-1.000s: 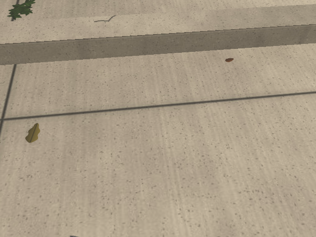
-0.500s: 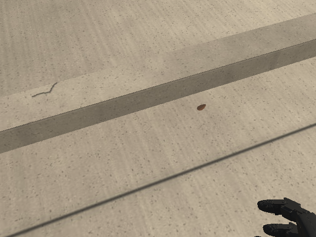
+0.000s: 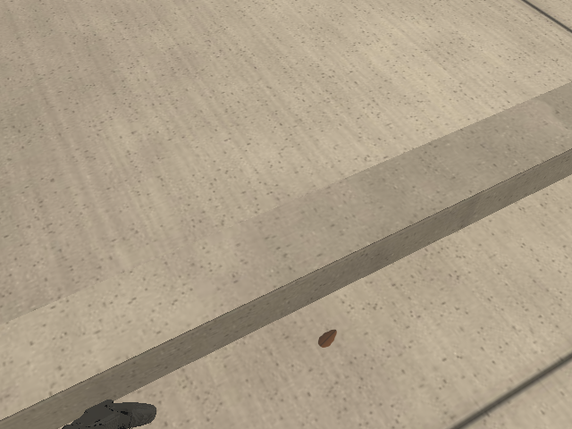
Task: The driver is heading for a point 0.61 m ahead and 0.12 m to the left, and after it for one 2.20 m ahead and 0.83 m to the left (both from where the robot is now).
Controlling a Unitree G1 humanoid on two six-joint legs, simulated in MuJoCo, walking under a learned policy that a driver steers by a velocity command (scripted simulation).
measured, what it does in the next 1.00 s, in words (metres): climbs, turning left: left foot, then right foot 0.15 m higher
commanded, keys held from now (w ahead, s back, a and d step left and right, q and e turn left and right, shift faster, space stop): w+q+shift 0.48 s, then w+shift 0.52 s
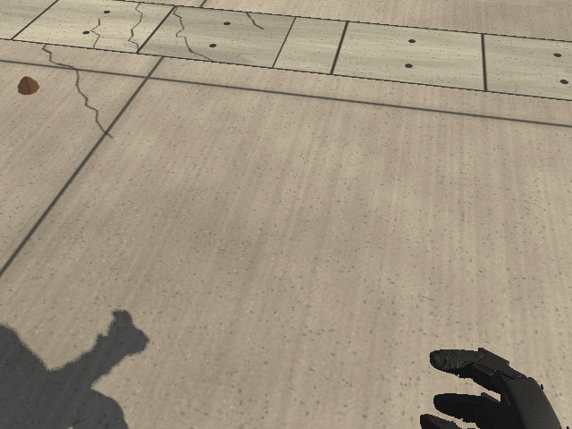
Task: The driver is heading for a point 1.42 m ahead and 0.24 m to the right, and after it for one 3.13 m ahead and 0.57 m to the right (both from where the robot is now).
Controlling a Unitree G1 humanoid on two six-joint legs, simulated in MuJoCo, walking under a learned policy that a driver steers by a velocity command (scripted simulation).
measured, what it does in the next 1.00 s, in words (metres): walks ahead, turning right: left foot, then right foot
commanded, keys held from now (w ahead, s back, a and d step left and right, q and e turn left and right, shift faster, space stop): w+shift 0.28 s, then w+e+shift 0.50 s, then w+shift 0.22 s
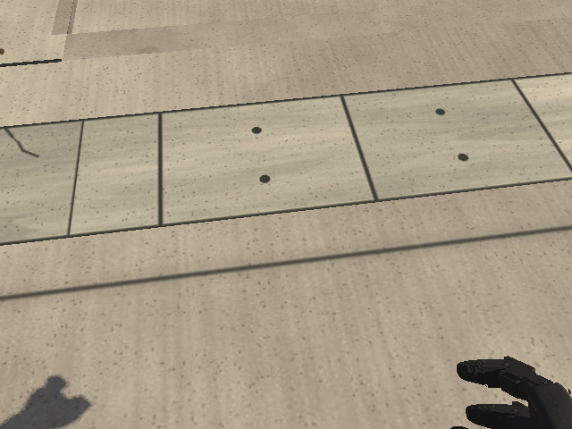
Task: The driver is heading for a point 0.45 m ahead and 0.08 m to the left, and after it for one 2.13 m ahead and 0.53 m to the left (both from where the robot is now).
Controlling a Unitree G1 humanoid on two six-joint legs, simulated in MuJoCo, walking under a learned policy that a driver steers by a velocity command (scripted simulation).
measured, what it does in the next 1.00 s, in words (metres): walks ahead, turning left: left foot, then right foot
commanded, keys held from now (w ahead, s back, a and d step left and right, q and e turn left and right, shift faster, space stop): w+shift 0.22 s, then w+q+shift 0.64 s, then w+shift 0.14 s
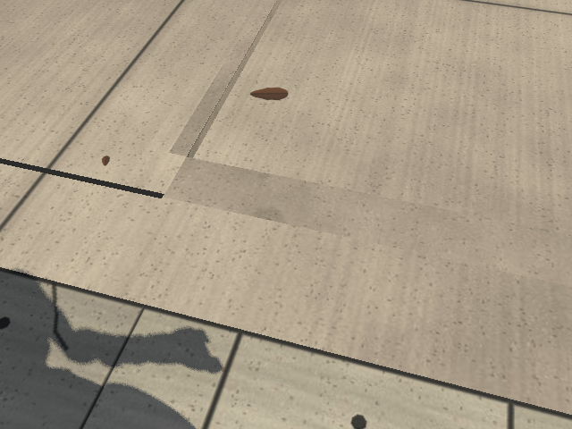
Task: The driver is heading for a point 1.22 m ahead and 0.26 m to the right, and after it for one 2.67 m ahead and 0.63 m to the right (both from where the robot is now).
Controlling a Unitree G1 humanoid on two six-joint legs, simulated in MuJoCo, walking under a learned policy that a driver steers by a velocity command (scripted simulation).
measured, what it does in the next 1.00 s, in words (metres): walks ahead, turning right: right foot, then left foot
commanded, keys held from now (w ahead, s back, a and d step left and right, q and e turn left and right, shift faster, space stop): w+e+shift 0.56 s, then w+shift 0.44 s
